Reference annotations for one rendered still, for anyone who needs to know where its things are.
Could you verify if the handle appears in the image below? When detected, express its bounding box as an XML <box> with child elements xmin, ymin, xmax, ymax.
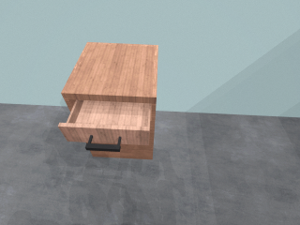
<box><xmin>85</xmin><ymin>135</ymin><xmax>122</xmax><ymax>152</ymax></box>

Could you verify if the cabinet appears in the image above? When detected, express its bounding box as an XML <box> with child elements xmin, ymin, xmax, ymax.
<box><xmin>61</xmin><ymin>42</ymin><xmax>158</xmax><ymax>160</ymax></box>

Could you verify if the drawer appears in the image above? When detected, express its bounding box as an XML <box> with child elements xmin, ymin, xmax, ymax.
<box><xmin>58</xmin><ymin>99</ymin><xmax>152</xmax><ymax>145</ymax></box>

